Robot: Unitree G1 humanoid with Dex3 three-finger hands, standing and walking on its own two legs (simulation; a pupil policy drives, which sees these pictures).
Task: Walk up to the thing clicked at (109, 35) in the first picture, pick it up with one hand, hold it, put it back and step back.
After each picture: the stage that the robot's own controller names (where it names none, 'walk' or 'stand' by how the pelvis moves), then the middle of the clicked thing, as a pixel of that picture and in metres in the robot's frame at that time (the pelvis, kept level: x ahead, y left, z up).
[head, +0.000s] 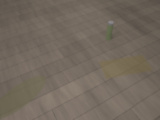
stand; (109, 30) +1.62 -0.31 -0.66
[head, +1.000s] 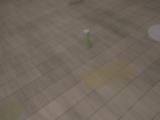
walk; (86, 39) +1.51 +0.09 -0.63
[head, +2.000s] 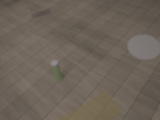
walk; (57, 71) +0.94 +0.35 -0.64
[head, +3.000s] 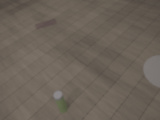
walk; (60, 102) +0.63 +0.27 -0.65
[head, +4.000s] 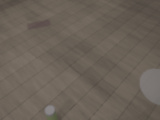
stand; (52, 117) +0.49 +0.24 -0.64
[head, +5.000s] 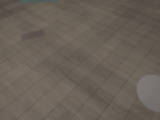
stand; out of the picture +0.44 +0.25 -0.65
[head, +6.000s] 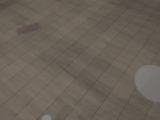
stand; out of the picture +0.43 +0.27 -0.65
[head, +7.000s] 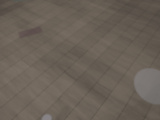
stand; out of the picture +0.46 +0.26 -0.66
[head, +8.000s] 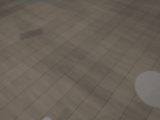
stand; out of the picture +0.45 +0.27 -0.66
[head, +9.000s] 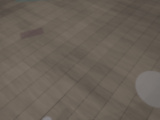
stand; out of the picture +0.45 +0.26 -0.66
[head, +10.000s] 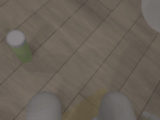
go down; (21, 49) +0.52 +0.27 -0.33
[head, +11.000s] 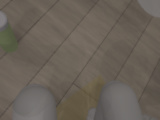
go down; (4, 34) +0.53 +0.30 -0.25
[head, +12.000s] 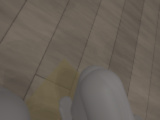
close in; out of the picture +0.50 +0.35 -0.17
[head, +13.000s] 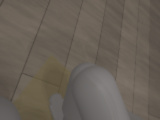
close; out of the picture +0.49 +0.37 -0.17
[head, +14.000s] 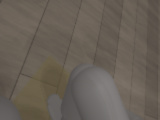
lift; out of the picture +0.46 +0.35 -0.18
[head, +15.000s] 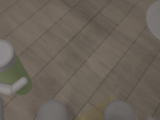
lift; (12, 73) +0.35 +0.24 -0.02
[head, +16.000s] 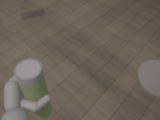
hold; (36, 93) +0.32 +0.17 +0.02
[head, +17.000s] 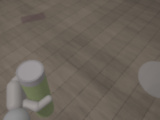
hold; (38, 93) +0.32 +0.16 +0.02
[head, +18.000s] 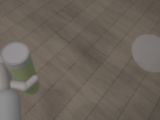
crouch; (24, 73) +0.39 +0.20 -0.02
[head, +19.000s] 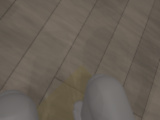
lower; out of the picture +0.52 +0.30 -0.08
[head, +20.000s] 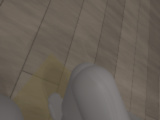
lower; out of the picture +0.46 +0.35 -0.18
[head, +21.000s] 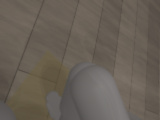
lower; out of the picture +0.48 +0.36 -0.17
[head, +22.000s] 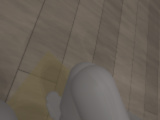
lower; out of the picture +0.48 +0.36 -0.18
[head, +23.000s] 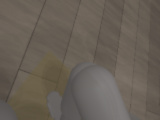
lower; out of the picture +0.48 +0.36 -0.17
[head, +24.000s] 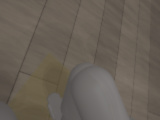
open; out of the picture +0.50 +0.35 -0.18
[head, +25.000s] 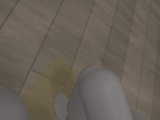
rise; out of the picture +0.49 +0.35 -0.19
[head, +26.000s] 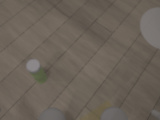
walk; (37, 72) +0.51 +0.25 -0.42
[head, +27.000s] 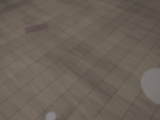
stand; out of the picture +0.47 +0.22 -0.60
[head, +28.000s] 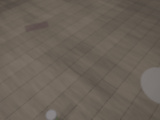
stand; out of the picture +0.47 +0.22 -0.60
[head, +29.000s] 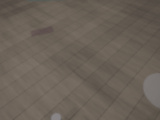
stand; out of the picture +0.47 +0.21 -0.64
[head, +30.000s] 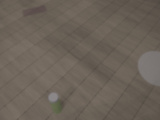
walk; (55, 103) +0.53 +0.21 -0.64
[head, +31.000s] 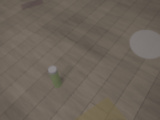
walk; (55, 77) +0.75 +0.29 -0.63
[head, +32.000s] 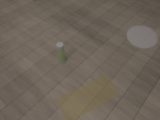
stand; (61, 53) +1.07 +0.25 -0.63
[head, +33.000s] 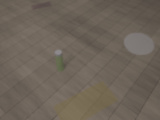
stand; (59, 61) +1.06 +0.26 -0.65
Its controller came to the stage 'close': yes
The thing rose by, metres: 0.67
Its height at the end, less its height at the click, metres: +0.00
